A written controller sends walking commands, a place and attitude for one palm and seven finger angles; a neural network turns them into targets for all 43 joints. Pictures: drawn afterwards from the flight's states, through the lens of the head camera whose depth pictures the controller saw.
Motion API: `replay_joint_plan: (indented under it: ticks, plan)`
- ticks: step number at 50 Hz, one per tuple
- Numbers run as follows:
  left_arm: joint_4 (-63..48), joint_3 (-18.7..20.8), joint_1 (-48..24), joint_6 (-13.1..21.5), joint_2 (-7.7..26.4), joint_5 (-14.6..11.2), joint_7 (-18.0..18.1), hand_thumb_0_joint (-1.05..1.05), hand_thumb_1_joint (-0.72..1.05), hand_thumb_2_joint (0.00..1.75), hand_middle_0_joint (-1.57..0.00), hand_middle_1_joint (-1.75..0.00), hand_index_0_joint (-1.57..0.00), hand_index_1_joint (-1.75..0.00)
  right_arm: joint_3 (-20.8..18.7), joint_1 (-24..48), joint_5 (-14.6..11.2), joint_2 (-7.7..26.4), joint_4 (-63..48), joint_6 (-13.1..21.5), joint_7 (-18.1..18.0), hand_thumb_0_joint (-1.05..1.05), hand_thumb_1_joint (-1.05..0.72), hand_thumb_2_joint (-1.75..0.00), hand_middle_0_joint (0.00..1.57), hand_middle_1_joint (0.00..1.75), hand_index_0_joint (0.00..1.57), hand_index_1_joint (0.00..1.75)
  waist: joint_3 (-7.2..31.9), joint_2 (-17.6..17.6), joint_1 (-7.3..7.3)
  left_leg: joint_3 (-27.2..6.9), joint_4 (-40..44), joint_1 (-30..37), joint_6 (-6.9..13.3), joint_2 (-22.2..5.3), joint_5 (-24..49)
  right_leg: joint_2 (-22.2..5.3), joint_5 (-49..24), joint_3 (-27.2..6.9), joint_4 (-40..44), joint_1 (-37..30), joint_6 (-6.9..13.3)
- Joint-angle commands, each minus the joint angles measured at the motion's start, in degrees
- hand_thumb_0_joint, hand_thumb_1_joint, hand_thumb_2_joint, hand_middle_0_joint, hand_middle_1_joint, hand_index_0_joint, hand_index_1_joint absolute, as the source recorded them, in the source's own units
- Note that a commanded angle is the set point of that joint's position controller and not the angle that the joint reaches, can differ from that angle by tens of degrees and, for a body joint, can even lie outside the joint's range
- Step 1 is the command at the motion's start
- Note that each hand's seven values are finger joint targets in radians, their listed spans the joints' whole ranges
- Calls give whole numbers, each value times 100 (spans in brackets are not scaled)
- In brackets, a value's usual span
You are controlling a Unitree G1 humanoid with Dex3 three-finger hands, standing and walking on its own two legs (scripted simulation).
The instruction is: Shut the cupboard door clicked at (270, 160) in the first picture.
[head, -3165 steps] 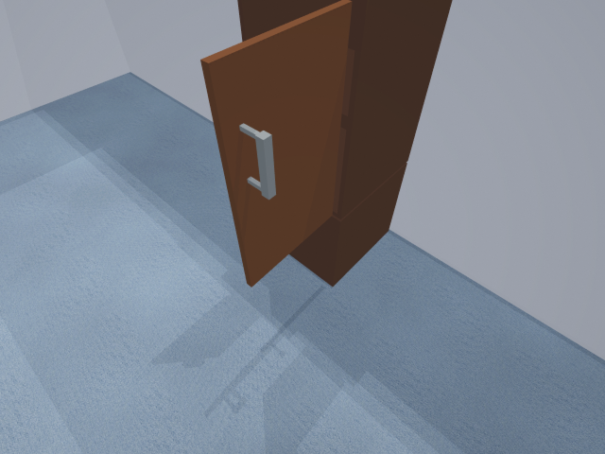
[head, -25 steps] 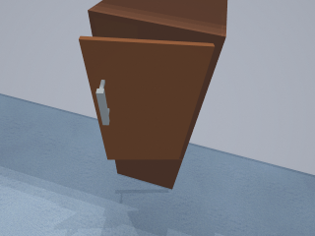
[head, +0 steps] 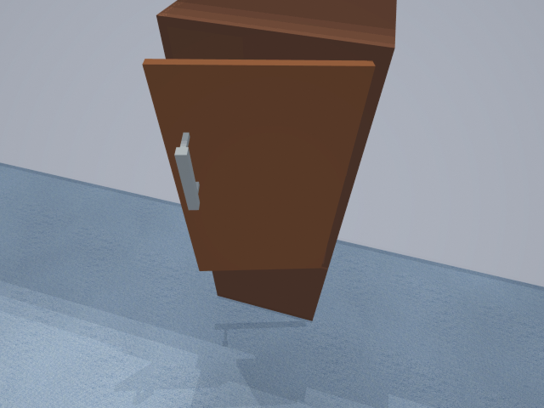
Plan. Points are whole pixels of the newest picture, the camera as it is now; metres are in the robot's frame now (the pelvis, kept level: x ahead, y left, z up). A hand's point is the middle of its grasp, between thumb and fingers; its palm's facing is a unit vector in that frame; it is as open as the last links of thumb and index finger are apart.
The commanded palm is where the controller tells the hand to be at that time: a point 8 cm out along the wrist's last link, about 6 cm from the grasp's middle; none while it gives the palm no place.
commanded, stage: look again from close up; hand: left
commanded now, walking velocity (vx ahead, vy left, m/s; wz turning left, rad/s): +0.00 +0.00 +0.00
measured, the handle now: (189, 172) +0.49 +0.18 +0.06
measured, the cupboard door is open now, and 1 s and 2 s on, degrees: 17 17 17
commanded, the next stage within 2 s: shuffle to correct the standing spot in 0.34 s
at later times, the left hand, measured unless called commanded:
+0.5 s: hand out of the picture -0.03 +0.15 -0.17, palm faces +0.01 -0.98 -0.18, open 7.4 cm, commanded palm none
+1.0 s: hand out of the picture -0.02 +0.11 -0.18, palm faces +0.11 -0.98 -0.15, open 7.4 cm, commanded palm none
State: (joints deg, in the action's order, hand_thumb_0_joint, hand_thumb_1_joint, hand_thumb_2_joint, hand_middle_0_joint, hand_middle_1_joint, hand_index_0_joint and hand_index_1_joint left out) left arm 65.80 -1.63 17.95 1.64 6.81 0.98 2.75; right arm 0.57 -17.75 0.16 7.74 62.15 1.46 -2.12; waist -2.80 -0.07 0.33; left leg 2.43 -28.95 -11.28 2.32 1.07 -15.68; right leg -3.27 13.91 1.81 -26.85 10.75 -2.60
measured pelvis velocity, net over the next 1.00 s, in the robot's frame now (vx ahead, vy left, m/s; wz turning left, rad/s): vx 0.03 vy -0.04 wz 0.06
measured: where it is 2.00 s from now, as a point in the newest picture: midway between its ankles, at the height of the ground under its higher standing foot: outside the picture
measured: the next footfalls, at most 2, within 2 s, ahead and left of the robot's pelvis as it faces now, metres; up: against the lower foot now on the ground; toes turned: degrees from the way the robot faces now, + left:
none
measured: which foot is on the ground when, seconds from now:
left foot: down 0.00-1.00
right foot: down 0.00-1.00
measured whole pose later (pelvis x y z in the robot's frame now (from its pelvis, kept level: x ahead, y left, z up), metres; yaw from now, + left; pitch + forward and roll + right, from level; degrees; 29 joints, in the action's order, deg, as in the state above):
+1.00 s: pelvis +0.03 -0.04 -0.01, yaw +3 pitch -1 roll -1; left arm 63.3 0.7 23.1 2.5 7.1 1.2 1.6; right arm 0.0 -19.7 0.7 5.5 63.2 1.0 -2.2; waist -0.3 0.6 -0.2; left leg -0.5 -34.3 -13.1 -0.6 -1.5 -20.1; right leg -0.9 20.1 5.6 -32.1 11.1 0.9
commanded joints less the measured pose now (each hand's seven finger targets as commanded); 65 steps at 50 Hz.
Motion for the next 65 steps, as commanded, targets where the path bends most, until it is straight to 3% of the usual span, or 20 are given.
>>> replay_joint_plan:
  ticks: [1,3,5,9,22,28,33,36,38,40,44,47,49,52,55,61,62,63,64,65]
  plan:
    - [-306,100,338,-43,541,0,2,0,90,90,-20,-30,-20,-30,-151,-221,32,669,-417,58,15,0,-90,-90,20,30,20,30,-239,91,-26,-712,658,-498,-4,-701,882,-256,-194,-255,165,181,399]
    - [-409,111,326,-63,601,19,-19,0,90,90,-20,-30,-20,-30,-176,-156,48,720,-517,7,64,0,-90,-90,20,30,20,30,-597,-31,-26,-838,1032,-879,-13,-628,-361,-197,263,-336,220,380,418]
    - [-494,134,346,-72,642,39,-36,0,90,90,-20,-30,-20,-30,-188,-136,66,731,-568,-7,87,0,-90,-90,20,30,20,30,-627,-58,-47,-886,1215,-1049,13,-627,-762,-161,286,-291,183,335,423]
    - [-611,147,365,-48,721,18,-59,0,90,90,-20,-30,-20,-30,-188,-130,68,794,-609,-11,107,0,-90,-90,20,30,20,30,-405,220,-27,-791,1112,-801,-7,-530,-646,-207,484,-446,402,416,417]
    - [-616,163,336,-5,788,-19,-84,0,90,90,-20,-30,-20,-30,-113,-225,51,680,-303,-7,113,0,-90,-90,20,30,20,30,-298,139,-18,-546,965,-484,-102,-486,-37,-295,401,-556,746,402,423]
    - [-581,270,537,-88,759,32,-128,0,90,90,-20,-30,-20,-30,-164,-301,129,655,-230,-95,121,0,-90,-90,20,30,20,30,-544,88,-71,-713,836,-1127,13,-422,-1580,-245,1984,-441,583,555,485]
    - [-577,349,694,-55,724,26,-144,0,90,90,-20,-30,-20,-30,-180,-441,137,467,-268,-65,114,0,-90,-90,20,30,20,30,-598,289,-62,-607,349,-1319,61,-258,-1256,-418,2145,-527,575,553,638]
    - [-582,336,674,-39,616,30,-151,0,90,90,-20,-30,-20,-30,-196,-635,133,448,-203,-10,100,0,-90,-90,20,30,20,30,-555,-154,6,-881,615,-1044,139,-435,-1343,-260,1964,-241,249,777,606]
    - [-571,306,730,-12,467,46,-171,0,90,90,-20,-30,-20,-30,-236,-757,117,561,-146,24,78,0,-90,-90,20,30,20,30,-554,-654,22,-1388,1083,-879,312,-817,-1440,-8,1333,135,-264,844,520]
    - [-540,290,783,23,358,80,-192,0,90,90,-20,-30,-20,-30,-272,-777,100,655,-119,63,47,0,-90,-90,20,30,20,30,-588,-654,-26,-1706,1244,-772,510,-1121,-1037,131,711,334,-563,785,495]
    - [-413,328,1125,77,340,53,-182,0,90,90,-20,-30,-20,-30,-259,-581,75,545,-160,124,0,0,-90,-90,20,30,20,30,-321,-200,-167,-981,432,-929,348,-814,403,-89,-136,23,-145,9,555]
    - [-258,376,1349,130,601,-1,-85,0,90,90,-20,-30,-20,-30,-129,-428,53,106,-188,126,-20,0,-90,-90,20,30,20,30,1,906,-151,-26,-526,-1130,-98,-221,417,-885,-2933,-721,228,-723,740]
    - [-292,303,1064,135,522,-26,-42,0,90,90,-20,-30,-20,-30,-105,-442,22,30,-84,71,-36,0,-90,-90,20,30,20,30,71,630,-13,-119,-189,-580,-179,-340,608,-913,-4413,-476,61,-551,700]
    - [-410,316,908,84,618,-49,17,0,90,90,-20,-30,-20,-30,-150,-422,-17,233,21,41,-87,0,-90,-90,20,30,20,30,282,147,-59,-155,-74,-60,-204,-492,2616,-632,-4777,-149,-297,-597,427]
    - [-544,373,728,-9,718,-24,53,0,90,90,-20,-30,-20,-30,-227,-268,-22,363,-74,-54,-90,0,-90,-90,20,30,20,30,243,187,-87,-159,-81,-43,-191,-537,2741,-669,-4236,-187,-382,-478,461]
    - [-734,363,386,-120,615,-4,22,0,90,90,-20,-30,-20,-30,-250,55,19,483,-273,-93,-40,0,-90,-90,20,30,20,30,288,51,-116,-394,193,31,-79,-654,2234,-495,-1973,-236,-86,-151,471]
    - [-506,375,752,-6,892,25,200,0,90,90,-20,-30,-20,-30,-277,616,-31,799,-679,-33,28,0,-90,-90,20,30,20,30,100,-211,-235,-212,-813,-100,-231,-707,2266,-728,-3646,-669,126,132,431]
    - [-833,390,440,41,1157,21,150,0,90,90,-20,-30,-20,-30,-265,261,-4,498,-846,-71,81,0,-90,-90,20,30,20,30,495,82,47,-238,-517,-380,-201,-421,196,-1007,-2768,-866,101,-117,675]
    - [-921,362,136,26,1095,26,110,0,90,90,-20,-30,-20,-30,-230,115,0,494,-835,-96,99,0,-90,-90,20,30,20,30,573,143,127,-198,-111,-218,-189,-418,-56,-893,-1471,-682,55,67,755]
    - [-1004,342,3,-1,1005,26,71,0,90,90,-20,-30,-20,-30,-232,86,47,524,-831,-80,128,0,-90,-90,20,30,20,30,334,-341,81,-267,54,-140,-137,-480,330,-616,-750,-473,-53,350,684]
